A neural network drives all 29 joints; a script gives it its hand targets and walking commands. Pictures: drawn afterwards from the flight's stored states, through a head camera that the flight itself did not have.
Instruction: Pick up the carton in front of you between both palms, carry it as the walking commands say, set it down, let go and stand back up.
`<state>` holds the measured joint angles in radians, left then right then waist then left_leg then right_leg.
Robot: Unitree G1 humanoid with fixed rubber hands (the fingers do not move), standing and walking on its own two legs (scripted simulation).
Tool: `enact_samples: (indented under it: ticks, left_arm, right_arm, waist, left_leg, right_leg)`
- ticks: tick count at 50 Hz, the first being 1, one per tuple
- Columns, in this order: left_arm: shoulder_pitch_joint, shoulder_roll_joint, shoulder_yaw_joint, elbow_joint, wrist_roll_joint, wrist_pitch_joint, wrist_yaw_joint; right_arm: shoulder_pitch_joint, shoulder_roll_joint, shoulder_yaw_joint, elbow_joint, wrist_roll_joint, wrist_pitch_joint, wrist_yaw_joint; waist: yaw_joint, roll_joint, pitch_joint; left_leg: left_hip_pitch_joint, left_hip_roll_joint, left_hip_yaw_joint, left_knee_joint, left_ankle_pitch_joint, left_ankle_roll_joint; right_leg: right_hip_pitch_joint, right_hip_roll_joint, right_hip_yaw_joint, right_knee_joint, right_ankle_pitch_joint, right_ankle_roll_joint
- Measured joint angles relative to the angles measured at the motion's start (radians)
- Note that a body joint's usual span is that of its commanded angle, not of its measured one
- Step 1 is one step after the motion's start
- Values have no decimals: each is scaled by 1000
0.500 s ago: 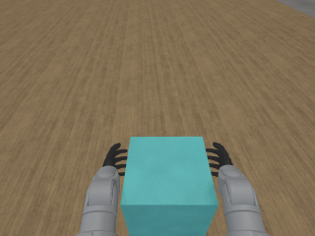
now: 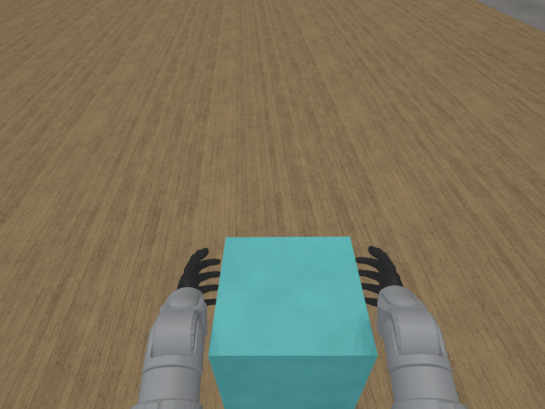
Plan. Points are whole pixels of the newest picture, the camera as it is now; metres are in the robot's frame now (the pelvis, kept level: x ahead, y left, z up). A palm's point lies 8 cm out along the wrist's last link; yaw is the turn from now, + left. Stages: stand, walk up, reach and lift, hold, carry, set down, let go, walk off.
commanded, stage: carry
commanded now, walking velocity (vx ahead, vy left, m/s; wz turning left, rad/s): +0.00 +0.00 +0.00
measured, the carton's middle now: (288, 329) +0.29 +0.00 -0.07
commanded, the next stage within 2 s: hold in 0.40 s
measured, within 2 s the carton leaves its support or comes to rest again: neither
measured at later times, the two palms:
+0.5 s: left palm (197, 301) +0.28 +0.13 +0.04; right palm (402, 304) +0.28 -0.16 +0.04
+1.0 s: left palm (201, 280) +0.31 +0.13 +0.05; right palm (408, 315) +0.25 -0.16 +0.06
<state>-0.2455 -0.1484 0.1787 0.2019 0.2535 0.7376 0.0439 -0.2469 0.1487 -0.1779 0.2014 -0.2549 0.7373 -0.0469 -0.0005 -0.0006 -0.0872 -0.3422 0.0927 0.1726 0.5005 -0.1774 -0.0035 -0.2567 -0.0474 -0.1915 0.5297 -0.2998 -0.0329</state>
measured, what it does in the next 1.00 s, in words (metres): stands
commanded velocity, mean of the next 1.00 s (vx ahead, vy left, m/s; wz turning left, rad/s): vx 0.00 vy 0.00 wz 0.00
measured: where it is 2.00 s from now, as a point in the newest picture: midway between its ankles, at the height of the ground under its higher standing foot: outside the picture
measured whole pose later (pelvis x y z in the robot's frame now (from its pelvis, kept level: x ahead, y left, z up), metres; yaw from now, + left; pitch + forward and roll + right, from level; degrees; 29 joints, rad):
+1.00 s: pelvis +0.00 +0.04 +0.01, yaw -12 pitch -8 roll +0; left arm -0.31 -0.16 0.26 0.31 0.32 0.73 0.00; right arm -0.32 0.17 -0.27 0.35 -0.32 0.71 0.01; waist 0.01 -0.02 0.02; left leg -0.08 -0.03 -0.02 0.40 -0.18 0.01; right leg -0.06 0.00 0.07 0.41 -0.21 0.01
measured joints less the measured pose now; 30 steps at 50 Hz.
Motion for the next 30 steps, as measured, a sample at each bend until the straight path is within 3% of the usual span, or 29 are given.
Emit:
enact_samples:
  ticks: [20,27,30]
  left_arm:
    - [0,0,2,1,0,-1,0]
    - [37,7,0,-35,-3,-13,-32]
    - [19,4,0,1,7,-17,-38]
  right_arm:
    - [0,0,0,0,-1,-1,-1]
    - [-6,1,-2,32,-20,-36,16]
    - [-9,2,-24,45,-22,-35,14]
  waist:
    - [-1,0,0]
    - [19,8,122]
    - [1,8,132]
  left_leg:
    - [-5,9,-5,0,8,-11]
    - [180,-62,-222,-111,40,-19]
    - [211,-64,-223,-109,20,-24]
  right_leg:
    - [-9,7,-3,7,0,-11]
    - [149,62,110,-113,72,-9]
    - [176,70,143,-124,82,-4]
